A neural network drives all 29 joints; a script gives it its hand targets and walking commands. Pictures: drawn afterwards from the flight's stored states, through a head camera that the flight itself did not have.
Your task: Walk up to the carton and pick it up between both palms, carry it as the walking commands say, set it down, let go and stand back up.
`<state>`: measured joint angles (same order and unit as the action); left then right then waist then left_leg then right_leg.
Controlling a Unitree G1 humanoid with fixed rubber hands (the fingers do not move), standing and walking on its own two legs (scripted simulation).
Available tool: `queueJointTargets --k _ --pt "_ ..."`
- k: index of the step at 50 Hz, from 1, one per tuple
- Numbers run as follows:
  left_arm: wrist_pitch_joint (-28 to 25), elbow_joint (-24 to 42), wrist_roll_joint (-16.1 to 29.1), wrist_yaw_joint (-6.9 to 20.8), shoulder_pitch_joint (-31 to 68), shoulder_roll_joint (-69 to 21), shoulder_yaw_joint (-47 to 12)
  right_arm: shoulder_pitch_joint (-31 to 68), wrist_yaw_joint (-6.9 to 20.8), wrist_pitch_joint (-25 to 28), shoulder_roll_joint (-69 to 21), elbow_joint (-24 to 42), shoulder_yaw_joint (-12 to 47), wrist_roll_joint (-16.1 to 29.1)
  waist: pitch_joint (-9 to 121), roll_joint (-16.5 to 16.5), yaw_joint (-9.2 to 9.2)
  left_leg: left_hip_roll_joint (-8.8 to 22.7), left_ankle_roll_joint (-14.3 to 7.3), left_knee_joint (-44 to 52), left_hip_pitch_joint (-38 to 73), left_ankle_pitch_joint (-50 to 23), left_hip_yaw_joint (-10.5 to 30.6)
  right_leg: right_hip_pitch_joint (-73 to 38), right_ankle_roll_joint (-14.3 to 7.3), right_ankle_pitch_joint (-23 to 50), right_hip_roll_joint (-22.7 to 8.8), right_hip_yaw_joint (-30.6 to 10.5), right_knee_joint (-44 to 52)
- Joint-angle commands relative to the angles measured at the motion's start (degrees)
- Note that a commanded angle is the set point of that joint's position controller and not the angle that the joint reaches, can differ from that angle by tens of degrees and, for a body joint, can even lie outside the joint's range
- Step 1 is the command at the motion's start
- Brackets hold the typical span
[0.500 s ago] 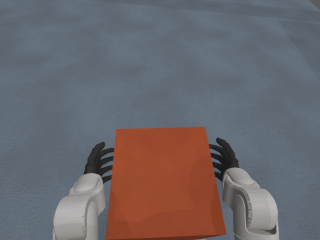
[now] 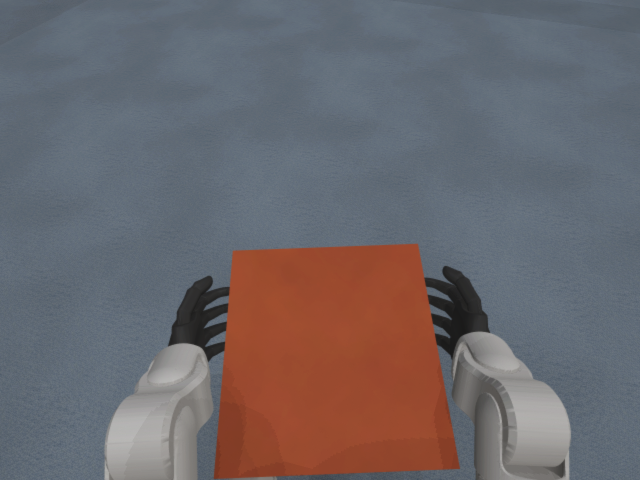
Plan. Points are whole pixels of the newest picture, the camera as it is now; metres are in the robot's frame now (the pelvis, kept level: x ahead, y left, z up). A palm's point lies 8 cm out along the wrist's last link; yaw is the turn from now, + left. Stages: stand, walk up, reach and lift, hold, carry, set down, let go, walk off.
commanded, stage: carry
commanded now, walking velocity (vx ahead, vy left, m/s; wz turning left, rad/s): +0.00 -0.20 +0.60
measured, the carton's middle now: (329, 371) +0.24 -0.01 +0.00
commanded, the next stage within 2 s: none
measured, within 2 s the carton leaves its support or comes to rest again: neither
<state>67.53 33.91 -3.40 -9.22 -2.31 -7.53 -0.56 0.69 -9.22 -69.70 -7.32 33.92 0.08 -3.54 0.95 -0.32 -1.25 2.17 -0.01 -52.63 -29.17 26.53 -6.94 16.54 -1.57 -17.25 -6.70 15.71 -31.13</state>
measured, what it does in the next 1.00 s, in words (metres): steps to the right: left foot, then right foot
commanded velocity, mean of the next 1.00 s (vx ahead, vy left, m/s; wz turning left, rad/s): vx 0.00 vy -0.05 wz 0.14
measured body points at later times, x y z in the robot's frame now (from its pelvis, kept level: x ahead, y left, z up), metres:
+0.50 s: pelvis -0.04 -0.08 -0.01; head -0.03 -0.09 +0.44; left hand +0.18 +0.12 +0.08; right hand +0.25 -0.17 +0.08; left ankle -0.01 +0.08 -0.73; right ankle +0.00 -0.21 -0.74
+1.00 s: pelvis -0.06 -0.10 +0.00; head -0.08 -0.10 +0.45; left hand +0.14 +0.11 +0.09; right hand +0.22 -0.18 +0.09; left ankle -0.05 +0.02 -0.74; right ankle +0.00 -0.21 -0.74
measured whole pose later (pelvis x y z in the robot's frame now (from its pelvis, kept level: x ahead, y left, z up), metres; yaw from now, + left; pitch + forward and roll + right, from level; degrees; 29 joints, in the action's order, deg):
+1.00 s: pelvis -0.06 -0.10 +0.00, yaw +14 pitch +1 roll +0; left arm 71.3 28.7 -4.0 -9.7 1.8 -7.3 0.7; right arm 3.2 -8.7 -70.9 -7.3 27.6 -0.9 -4.7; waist 4.4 0.4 0.9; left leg 0.7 -0.6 -29.5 -18.4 12.3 -2.9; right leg 17.9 0.4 -12.7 -4.3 7.6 -29.8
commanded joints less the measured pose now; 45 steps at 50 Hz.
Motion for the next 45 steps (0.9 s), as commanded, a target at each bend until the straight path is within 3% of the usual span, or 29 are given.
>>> queueJointTargets --k 1,2,3,4,5,6,7,9,11,18,21,22,23,24,25,27,29,31,33,34,35,36,37,39,45 --pt "-0.78 7.24 17.28 8.29 19.98 -47.13 -35.32 18.96 8.18 1.27 -47.61 4.79 35.79 17.36 15.61 12.31 2.35 -1.64 -1.61 9.26 2.28 -1.24 -2.72 -14.29 -5.98 33.88 -12.87 -7.75 3.87" --pt "-0.54 7.38 17.6 8.23 20.46 -47.02 -35.95 17.94 8.17 1.1 -47.26 4.25 35.13 16.98 16.36 11.56 1.8 -1.77 -2.24 15.23 5.19 -3.99 -2.85 -14.1 -4.96 32.94 -12.48 -6.77 1.54" --pt "-0.31 7.32 17.92 8.17 20.72 -46.74 -36.48 17.09 8.19 0.97 -47.08 3.77 34.49 16.57 17.22 8.93 0.94 -0.62 -2.61 24.53 10.75 -11.2 -1.56 -12.05 -2.86 30.0 -11.58 -4.78 -1.92" --pt "-0.12 7.34 18.19 8.1 21.18 -46.13 -37.0 16.52 8.21 0.91 -47.19 3.51 33.78 16.25 17.27 4.6 0.03 2.51 -2.33 33.48 19.81 -20.0 1.82 -5.26 0.31 23.24 -10.53 -2.74 -6.45" --pt "0.24 7.47 17.69 7.91 21.73 -45.35 -37.07 15.26 8.21 0.85 -47.15 2.53 32.79 15.91 15.61 -2.45 -0.66 11.73 -4.55 32.31 31.24 -36.5 13.37 9.82 3.49 3.84 -8.63 -2.83 -13.22" --pt "0.7 8.4 18.55 8.1 22.91 -45.73 -38.6 15.06 8.35 1.33 -45.61 0.31 31.41 15.2 18.11 -23.68 0.04 28.29 -13.72 31.04 34.77 -62.8 38.81 20.92 6.97 -21.57 -0.95 -4.08 -23.36" --pt "0.17 6.6 18.7 8.1 22.67 -48.16 -37.96 17.3 8.94 1.48 -47.79 2.05 32.16 16.25 18.86 -12.4 1.09 25.98 -14.27 29.24 34.84 -63.55 33.56 20.49 6.56 -20.09 -2.27 -13.93 -29.33" --pt "-0.64 7.38 20.6 8.83 25.51 -52.05 -39.14 19.58 9.62 2.32 -50.7 2.48 32.18 16.37 16.04 -4.32 0.93 20.77 -10.11 29.48 28.24 -47.65 24.13 19.38 6.06 -14.29 -2.65 -16.97 -31.89" --pt "-1.34 7.33 21.26 9.07 26.9 -54.39 -39.79 20.52 9.97 3.3 -52.42 2.68 31.75 16.43 14.63 -6.17 0.59 14.7 -7.25 29.6 23.94 -42.96 17.36 16.97 6.11 -8.95 -0.77 -15.46 -31.02" --pt "-0.77 5.29 19.96 8.39 25.46 -52.7 -38.19 19.5 9.75 3.21 -49.57 2.5 31.13 15.24 16.44 -12.93 0.34 10.72 -5.52 31.77 17.59 -23.39 15.76 7.6 6.1 -9.57 3.89 -8.81 -14.92" --pt "0.06 3.89 18.97 8.64 24.19 -51.34 -36.69 19.8 9.19 2.62 -48.83 2.21 31.77 14.87 16.45 -11.99 0.86 8.44 -4.34 28.15 13.31 -17.16 13.92 -1.8 5.62 -3.99 4.5 -5.47 2.18" --pt "0.37 3.34 18.53 8.77 23.87 -50.58 -36.07 19.64 9.02 2.33 -48.42 1.89 31.93 14.81 15.57 -9.7 0.75 6.31 -2.96 25.16 12.09 -15.28 12.96 -4.7 5.12 -2.04 4.02 -6.32 9.92" --pt "0.62 3.04 18.05 8.93 24.06 -49.93 -35.54 19.03 8.8 2.05 -48.3 1.44 31.99 14.65 15.61 -3.38 0.04 3.73 -1.32 19.95 10.14 -11.7 10.48 -7.87 4.41 -1.54 -0.99 -11.84 13.75" --pt "0.75 1.7 17.25 9.01 23.69 -48.38 -34.31 19.2 8.65 1.43 -47.38 1.9 32.52 14.4 13.39 11.16 -0.04 -1.43 1.99 11.49 -0.9 -2.18 6.09 -8.32 0.44 3.87 -13.13 -29.06 17.57" --pt "0.55 1.43 17.29 8.88 23.82 -49.79 -34.4 22.22 8.71 0.99 -48.34 3.14 34.34 15.38 12.7 16.19 0.42 -1.04 2.07 2.08 -0.51 5.36 6.38 -3.69 -2.95 10.32 -16.78 -30.89 16.71" --pt "0.11 2.45 17.0 9.2 24.95 -50.62 -33.29 25.92 9.07 0.96 -51.12 3.6 36.61 17.41 11.44 12.17 0.79 -0.19 1.45 -1.56 0.72 1.75 7.74 -2.25 -2.64 9.71 -12.47 -22.48 14.08" --pt "-0.53 3.75 16.74 9.24 25.43 -51.64 -32.31 27.74 9.23 1.35 -52.98 5.16 38.22 19.27 11.58 12.54 0.95 -0.36 0.83 5.42 1.77 -0.09 5.75 -4.68 -2.05 13.74 -8.84 -17.42 11.42" --pt "-0.39 3.36 16.0 8.84 24.11 -50.38 -31.5 26.74 8.95 0.97 -51.99 4.61 38.45 19.51 13.84 13.45 1.31 -1.83 0.47 12.06 4.16 0.56 3.71 -7.95 -2.88 17.89 -8.91 -17.61 10.4" --pt "0.03 2.75 15.36 8.34 23.05 -48.67 -31.58 24.46 8.8 0.42 -50.68 3.16 37.92 19.09 15.55 11.76 0.71 -2.37 -0.06 24.05 9.63 -5.85 2.75 -8.93 -2.64 18.77 -8.92 -17.54 8.92" --pt "0.25 2.7 15.18 8.12 22.88 -47.87 -31.8 23.75 8.8 0.2 -50.52 2.61 37.5 18.91 16.19 9.87 0.33 -1.36 -0.16 31.64 14.67 -12.74 3.27 -7.31 -1.25 17.22 -8.28 -16.88 7.73" --pt "0.49 2.61 14.98 7.94 22.75 -47.2 -31.98 23.66 8.82 0.02 -50.36 2.21 36.87 18.6 16.21 6.95 0.66 1.48 -0.23 33.18 18.75 -15.61 5.51 -4.91 0.5 16.03 -7.15 -15.5 5.63" --pt "0.81 2.47 15.13 7.93 22.04 -46.73 -32.44 22.9 8.85 0.01 -49.69 1.11 35.81 17.85 15.0 1.38 1.15 4.74 -1.14 29.94 18.72 -19.86 9.94 -1.56 2.1 14.1 -4.88 -13.76 4.98" --pt "0.99 3.34 15.77 7.96 23.47 -47.05 -33.12 22.88 8.95 0.02 -49.63 0.62 35.14 17.8 14.79 -3.37 1.59 7.56 -2.32 27.78 17.22 -28.21 12.55 -0.93 2.3 9.57 -3.07 -12.37 4.21" --pt "1.42 3.49 16.51 8.0 26.03 -47.48 -33.86 22.26 9.0 -0.14 -49.65 -0.89 33.69 17.12 15.01 -3.64 1.33 6.69 -1.75 26.98 17.19 -27.68 10.32 -1.37 1.76 5.49 -2.26 -11.89 4.8" --pt "2.09 1.9 18.25 8.53 28.64 -49.27 -34.7 22.68 8.47 0.03 -49.48 -1.22 31.64 15.37 13.46 -1.1 1.2 5.22 -1.48 28.21 15.29 -19.75 9.22 -0.93 1.4 5.33 -2.62 -13.05 6.47"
